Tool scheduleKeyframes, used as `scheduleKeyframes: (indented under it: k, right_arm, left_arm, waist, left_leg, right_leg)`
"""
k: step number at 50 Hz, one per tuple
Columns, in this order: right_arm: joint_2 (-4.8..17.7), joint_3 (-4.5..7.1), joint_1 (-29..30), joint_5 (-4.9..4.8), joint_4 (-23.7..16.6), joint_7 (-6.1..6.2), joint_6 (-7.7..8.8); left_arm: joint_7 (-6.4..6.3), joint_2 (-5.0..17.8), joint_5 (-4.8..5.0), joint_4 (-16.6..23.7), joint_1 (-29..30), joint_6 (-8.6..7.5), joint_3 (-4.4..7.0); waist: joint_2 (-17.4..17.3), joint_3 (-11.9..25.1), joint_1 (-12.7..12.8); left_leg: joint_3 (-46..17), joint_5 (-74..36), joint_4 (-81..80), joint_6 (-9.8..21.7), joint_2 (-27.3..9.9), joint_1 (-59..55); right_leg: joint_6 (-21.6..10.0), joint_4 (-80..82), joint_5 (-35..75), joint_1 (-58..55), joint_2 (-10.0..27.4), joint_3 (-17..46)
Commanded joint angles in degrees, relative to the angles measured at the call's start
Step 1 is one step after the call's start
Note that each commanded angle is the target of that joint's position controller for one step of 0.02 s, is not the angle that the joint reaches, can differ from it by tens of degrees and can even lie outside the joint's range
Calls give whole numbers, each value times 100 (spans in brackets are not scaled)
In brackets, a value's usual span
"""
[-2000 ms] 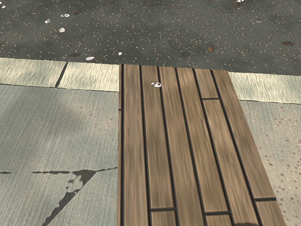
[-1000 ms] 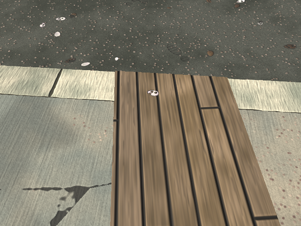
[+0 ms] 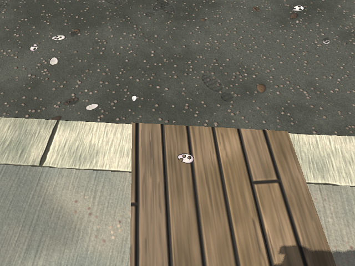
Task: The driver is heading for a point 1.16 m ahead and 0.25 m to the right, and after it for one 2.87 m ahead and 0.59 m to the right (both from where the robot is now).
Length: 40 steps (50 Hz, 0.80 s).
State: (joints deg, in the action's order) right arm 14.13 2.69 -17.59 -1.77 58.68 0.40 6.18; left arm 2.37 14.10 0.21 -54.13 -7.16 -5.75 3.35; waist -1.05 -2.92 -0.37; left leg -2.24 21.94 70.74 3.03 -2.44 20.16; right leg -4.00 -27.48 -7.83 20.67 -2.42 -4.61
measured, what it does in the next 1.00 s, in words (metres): walks ahead, turning right: left foot, then right foot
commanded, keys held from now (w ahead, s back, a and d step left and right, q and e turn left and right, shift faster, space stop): w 0.28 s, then w+e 0.72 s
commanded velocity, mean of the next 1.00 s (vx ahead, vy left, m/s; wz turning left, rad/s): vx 0.50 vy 0.00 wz -0.30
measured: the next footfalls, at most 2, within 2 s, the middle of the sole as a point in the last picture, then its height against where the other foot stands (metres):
left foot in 0.42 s outside the picture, level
right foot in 1.00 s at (229, 210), level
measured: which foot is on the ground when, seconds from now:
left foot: up 0.00-0.40, down 0.42-1.00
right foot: down 0.00-0.42, up 0.44-0.98, down 1.00-1.00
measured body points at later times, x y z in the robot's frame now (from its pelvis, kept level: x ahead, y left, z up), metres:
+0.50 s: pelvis +0.29 +0.06 +0.00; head +0.32 +0.08 +0.44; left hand +0.29 +0.33 -0.15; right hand +0.45 -0.20 -0.11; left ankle +0.38 +0.16 -0.73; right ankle +0.12 -0.07 -0.65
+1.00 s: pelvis +0.56 -0.02 -0.02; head +0.57 -0.02 +0.43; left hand +0.80 +0.13 -0.13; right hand +0.42 -0.21 -0.16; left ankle +0.39 +0.16 -0.73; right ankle +0.64 -0.16 -0.73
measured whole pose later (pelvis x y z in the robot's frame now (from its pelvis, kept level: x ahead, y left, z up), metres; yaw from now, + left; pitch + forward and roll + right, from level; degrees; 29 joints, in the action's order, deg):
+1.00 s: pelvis +0.56 -0.02 -0.02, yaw -21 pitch +2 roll +1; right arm 9.6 1.8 -27.4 5.4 58.9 -0.7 6.3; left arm 3.9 12.3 -2.7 -49.3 -4.9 -4.2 1.6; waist 1.0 0.5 -2.4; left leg 20.8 25.6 15.2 -4.0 -5.3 -12.4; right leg -6.3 -34.1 -5.0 30.5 0.1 -1.5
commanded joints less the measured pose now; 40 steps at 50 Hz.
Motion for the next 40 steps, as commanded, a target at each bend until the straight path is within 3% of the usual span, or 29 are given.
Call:
scheduleKeyframes:
  k: [1, 2, 5, 7, 11, 15, 17, 19, 20, 21, 22, 23, 24, 25, 26, 27, 29, 30, 31, 32, 33, 34, 36, 40]
  right_arm:
    - [422, 158, -191, 27, -335, 58, -1]
    - [317, 147, -219, 36, -353, 67, -64]
    - [399, 174, 409, 113, -626, 94, -146]
    - [406, 177, 837, 151, -779, 72, -133]
    - [274, 102, 1660, 109, -999, -19, -78]
    - [321, 59, 2295, 54, -1253, -151, -41]
    - [454, 93, 2276, 44, -1342, -211, 11]
    - [710, 205, 1676, 47, -1229, -217, 68]
    - [969, 349, 786, 59, -965, -179, 84]
    - [1397, 477, -312, 166, -757, -116, 92]
    - [1831, 575, -749, 216, -599, -127, 39]
    - [1232, 410, -734, 202, -654, -133, 39]
    - [923, 312, -245, 185, -739, -112, 58]
    - [751, 249, 213, 196, -829, -106, 71]
    - [577, 208, 526, 217, -837, -117, 84]
    - [469, 177, 683, 270, -819, -119, 105]
    - [406, 181, 726, 279, -756, -113, 121]
    - [-148, 36, 42, 785, -626, -29, 183]
    - [-125, 50, -161, 860, -501, -50, 191]
    - [-58, 41, -98, 876, -524, -82, 204]
    - [0, 18, -15, 836, -547, -117, 218]
    - [39, -10, 7, 827, -544, -136, 217]
    - [60, -46, -167, 849, -496, -165, 201]
    - [143, -87, -674, 796, -344, -210, 229]
  left_arm:
    - [28, 357, -89, 123, -142, -113, 30]
    - [12, 415, -59, 63, -233, -117, 38]
    - [-123, 706, -49, -56, -547, -113, 93]
    - [-202, 767, -37, -99, -761, -77, 106]
    - [-258, 830, 36, -185, -1162, -30, 114]
    - [-267, 852, 89, -376, -1624, 72, 143]
    - [-290, 912, 108, -395, -1629, 139, 179]
    - [-303, 1035, 114, -313, -1401, 194, 222]
    - [-296, 922, 88, -256, -1306, 212, 177]
    - [-288, 658, 1, -89, -1285, 207, 70]
    - [-256, -153, 47, -53, -2061, 103, -135]
    - [-252, 421, 186, -127, -1837, 10, -10]
    - [-262, 779, 304, 32, -1342, -24, 102]
    - [-302, 760, 289, 94, -1065, -16, 111]
    - [-334, 702, 215, 105, -929, 24, 154]
    - [-331, 596, 199, 86, -1052, 107, 188]
    - [-305, 353, 220, 87, -1176, 267, 196]
    - [6, -426, -753, -194, -1829, 56, -143]
    - [143, -415, -679, -207, -1679, -24, -100]
    - [233, -119, -512, -123, -1379, -67, -62]
    - [286, 111, -407, -46, -1074, -91, -11]
    - [312, 213, -372, 46, -860, -88, -9]
    - [316, 132, -398, 153, -539, -14, -92]
    - [285, 27, -392, 485, 112, 137, -216]
  waist:
    - [391, 536, -71]
    - [424, 436, -121]
    - [348, 89, -67]
    - [320, 21, 46]
    - [364, -76, 315]
    - [376, -241, 507]
    - [444, -213, 359]
    - [591, 124, -48]
    - [511, 679, -470]
    - [61, 1608, -841]
    - [-1532, 2437, -487]
    - [-1215, 2490, -650]
    - [-926, 1621, -589]
    - [-532, 1150, -425]
    - [-382, 775, -276]
    - [-518, 627, -76]
    - [-502, 451, 69]
    - [-138, 89, 2]
    - [-69, -129, -25]
    - [-86, -84, -60]
    - [-139, -56, -55]
    - [-154, 7, -20]
    - [-130, 9, -32]
    - [-205, -139, -167]
  left_leg:
    - [-274, -561, -29, 76, -640, 1145]
    - [-234, -553, -246, 42, -696, 1126]
    - [-138, -1151, -1103, -176, -798, 1690]
    - [-91, -1843, -1845, -269, -774, 1966]
    - [218, -2810, -3283, -289, -463, 1649]
    - [198, -2561, -3920, -207, -323, 1759]
    - [117, -2157, -4187, -102, -251, 1593]
    - [262, -1803, -4364, 21, -14, 626]
    - [352, -1834, -4401, 164, 92, -609]
    - [-515, -1869, -4142, 499, -791, -2408]
    - [-3084, -884, -4721, 1319, -2213, -4418]
    - [-3724, -260, -5241, 1248, -2184, -4264]
    - [-2814, -359, -5318, 958, -2025, -3564]
    - [-2096, -786, -5461, 810, -1839, -2748]
    - [-1535, -1132, -5684, 720, -1635, -2034]
    - [-1082, -1335, -5867, 637, -1475, -1581]
    - [-509, -1614, -6128, 659, -1345, -1196]
    - [-516, -1527, -6303, 1063, -1430, -1126]
    - [-306, -1642, -6390, 1121, -1517, -1338]
    - [-26, -1753, -6442, 1120, -1490, -1566]
    - [224, -1907, -6485, 1110, -1453, -1634]
    - [437, -2172, -6522, 1121, -1473, -1644]
    - [921, -2726, -6523, 1111, -1426, -1671]
    - [1511, -3248, -6497, 991, -1337, -1658]
  right_leg:
    - [-994, 1773, 312, -1117, 1575, 1909]
    - [-1036, 1913, 348, -930, 1536, 1738]
    - [-1091, 2206, 472, -802, 1520, 1425]
    - [-1004, 2238, 627, -995, 1448, 1232]
    - [-769, 2221, 746, -1193, 1231, 765]
    - [-738, 1889, 784, -1953, 1528, 853]
    - [-660, 1581, 1027, -2260, 1714, 1054]
    - [-530, 934, 2051, -2270, 1680, 1106]
    - [-380, -44, 2591, -1990, 1365, 921]
    - [-166, -1741, 1514, -914, 966, 640]
    - [224, -3795, -1833, 1364, -34, 397]
    - [177, -4622, -2549, 1904, 144, 1223]
    - [99, -4842, -2129, 2300, 418, 1195]
    - [87, -4710, -1606, 2164, 716, 1056]
    - [88, -4402, -1242, 1932, 890, 1039]
    - [75, -4204, -990, 1584, 1045, 1093]
    - [77, -4013, -817, 1363, 1116, 1047]
    - [-64, -4242, -244, 1513, 868, 1356]
    - [-140, -3977, 21, 2026, 844, 1540]
    - [-189, -3683, 320, 2317, 856, 1550]
    - [-176, -3445, 577, 2453, 859, 1519]
    - [-121, -3215, 819, 2484, 881, 1477]
    - [23, -2797, 1242, 2500, 935, 1235]
    - [74, -1801, 1449, 2048, 873, 633]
